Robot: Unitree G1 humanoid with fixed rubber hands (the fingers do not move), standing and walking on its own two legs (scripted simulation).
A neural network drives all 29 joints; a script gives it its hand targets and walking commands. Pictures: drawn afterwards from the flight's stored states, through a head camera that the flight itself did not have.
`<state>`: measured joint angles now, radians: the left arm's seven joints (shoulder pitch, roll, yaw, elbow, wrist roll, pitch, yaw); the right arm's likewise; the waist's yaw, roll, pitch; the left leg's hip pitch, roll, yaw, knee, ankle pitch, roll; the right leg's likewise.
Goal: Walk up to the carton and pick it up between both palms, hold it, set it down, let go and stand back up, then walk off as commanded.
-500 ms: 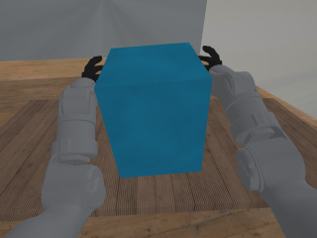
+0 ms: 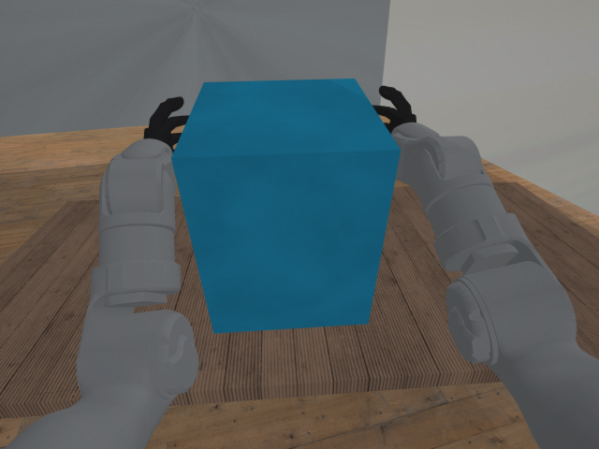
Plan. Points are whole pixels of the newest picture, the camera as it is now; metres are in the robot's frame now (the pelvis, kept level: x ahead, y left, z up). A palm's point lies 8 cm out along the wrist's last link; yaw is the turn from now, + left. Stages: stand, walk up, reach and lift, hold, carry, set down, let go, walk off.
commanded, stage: hold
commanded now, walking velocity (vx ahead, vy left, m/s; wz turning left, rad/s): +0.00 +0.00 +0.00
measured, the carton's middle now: (285, 202) +0.35 +0.01 +0.26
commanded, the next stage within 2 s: none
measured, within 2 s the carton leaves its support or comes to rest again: neither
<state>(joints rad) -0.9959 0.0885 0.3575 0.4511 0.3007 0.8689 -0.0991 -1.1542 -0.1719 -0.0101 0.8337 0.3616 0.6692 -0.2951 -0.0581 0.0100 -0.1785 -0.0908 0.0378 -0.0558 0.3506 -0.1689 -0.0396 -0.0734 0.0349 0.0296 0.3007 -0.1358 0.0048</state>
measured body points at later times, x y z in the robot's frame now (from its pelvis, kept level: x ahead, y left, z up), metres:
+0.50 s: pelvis +0.03 +0.00 +0.00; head -0.06 +0.02 +0.44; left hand +0.42 +0.16 +0.30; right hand +0.42 -0.14 +0.31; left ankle +0.02 +0.14 -0.75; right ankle +0.03 -0.11 -0.75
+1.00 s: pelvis -0.01 +0.00 +0.00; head -0.12 +0.01 +0.44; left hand +0.37 +0.15 +0.32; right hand +0.37 -0.14 +0.33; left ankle +0.02 +0.14 -0.75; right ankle +0.03 -0.11 -0.75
